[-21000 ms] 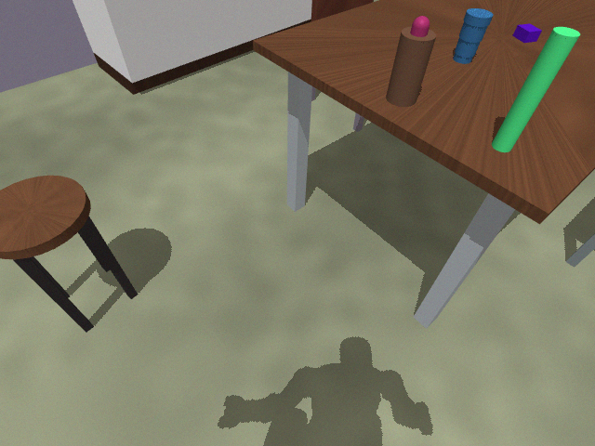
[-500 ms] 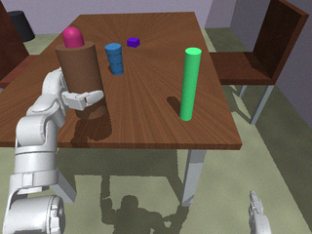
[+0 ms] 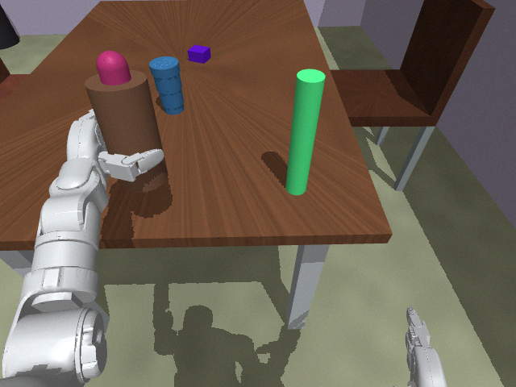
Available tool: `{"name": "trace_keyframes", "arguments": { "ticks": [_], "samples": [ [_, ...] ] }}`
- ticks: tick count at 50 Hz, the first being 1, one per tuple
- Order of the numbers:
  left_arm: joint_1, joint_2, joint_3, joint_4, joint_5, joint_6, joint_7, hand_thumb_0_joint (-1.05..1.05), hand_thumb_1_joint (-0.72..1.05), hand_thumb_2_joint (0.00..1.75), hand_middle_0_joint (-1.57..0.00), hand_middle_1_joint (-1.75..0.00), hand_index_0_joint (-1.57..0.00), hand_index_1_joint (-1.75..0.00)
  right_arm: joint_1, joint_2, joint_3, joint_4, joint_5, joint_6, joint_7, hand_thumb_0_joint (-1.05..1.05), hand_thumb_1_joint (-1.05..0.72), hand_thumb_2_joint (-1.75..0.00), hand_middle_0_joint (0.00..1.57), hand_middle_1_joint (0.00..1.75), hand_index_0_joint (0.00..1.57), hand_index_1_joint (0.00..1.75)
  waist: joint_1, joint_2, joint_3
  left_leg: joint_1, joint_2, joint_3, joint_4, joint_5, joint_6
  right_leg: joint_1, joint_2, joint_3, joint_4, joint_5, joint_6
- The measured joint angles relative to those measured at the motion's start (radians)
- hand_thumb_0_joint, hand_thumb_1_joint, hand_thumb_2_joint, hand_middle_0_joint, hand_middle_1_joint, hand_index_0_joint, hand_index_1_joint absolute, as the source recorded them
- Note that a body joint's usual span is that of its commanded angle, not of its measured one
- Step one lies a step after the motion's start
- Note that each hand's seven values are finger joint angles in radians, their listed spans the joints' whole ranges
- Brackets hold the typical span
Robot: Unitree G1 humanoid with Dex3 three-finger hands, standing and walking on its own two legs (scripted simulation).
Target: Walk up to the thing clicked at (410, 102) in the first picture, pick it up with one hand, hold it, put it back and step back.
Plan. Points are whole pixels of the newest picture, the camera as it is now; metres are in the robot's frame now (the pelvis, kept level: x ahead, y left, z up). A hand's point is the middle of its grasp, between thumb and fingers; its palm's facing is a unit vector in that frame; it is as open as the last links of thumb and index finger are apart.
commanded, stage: crouch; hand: left
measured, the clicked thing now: (128, 123) +0.44 +0.18 +0.21
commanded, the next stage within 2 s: lower in 0.50 s
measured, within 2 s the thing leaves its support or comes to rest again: neither
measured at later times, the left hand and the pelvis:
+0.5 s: hand (138, 150) +0.45 +0.19 +0.15, palm faces +0.19 -0.98 -0.02, open 10.9 cm; pelvis +0.01 +0.00 +0.00, yaw +0 degrees
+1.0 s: hand (147, 169) +0.46 +0.19 +0.09, palm faces +0.19 -0.98 -0.01, open 10.9 cm; pelvis +0.00 +0.00 -0.01, yaw +0 degrees
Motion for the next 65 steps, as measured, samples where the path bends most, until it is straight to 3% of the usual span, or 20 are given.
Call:
{"name": "trace_keyframes", "arguments": {
  "ticks": [18,42,65],
  "samples": [
    [-0.021,0.006,0.008,0.139,0.012,-0.169,0.01,-0.01,-0.49,1.11,-0.67,-1.03,-0.65,-1.01,-0.018,-0.007,0.007,-0.032,0.0,0.095,0.013,-0.01,0.54,-0.06,0.05,0.05,0.05,0.05,-0.017,-0.009,0.016,-0.015,0.007,-0.009,-0.013,0.005,-0.004,-0.008,0.007,-0.009,-0.023,0.008,-0.004],
    [-0.06,0.035,0.03,0.339,0.019,-0.334,-0.006,-0.01,-0.49,1.12,-0.67,-1.03,-0.65,-1.01,-0.023,-0.003,0.011,-0.093,-0.003,0.211,0.03,-0.01,0.53,-0.06,0.05,0.05,0.05,0.05,-0.042,-0.022,0.004,-0.088,0.013,-0.002,0.019,-0.007,-0.003,-0.083,0.013,-0.001,0.005,0.002,-0.005],
    [-0.076,0.049,0.038,0.425,0.04,-0.465,-0.012,-0.01,-0.49,1.12,-0.67,-1.03,-0.65,-1.01,0.036,-0.009,0.015,-0.298,-0.02,0.281,0.049,-0.01,0.5,-0.07,0.05,0.05,0.05,0.05,-0.069,-0.035,-0.023,-0.265,0.018,-0.009,0.182,-0.067,0.002,-0.253,0.018,-0.001,0.152,-0.049,0.001]
  ]
}}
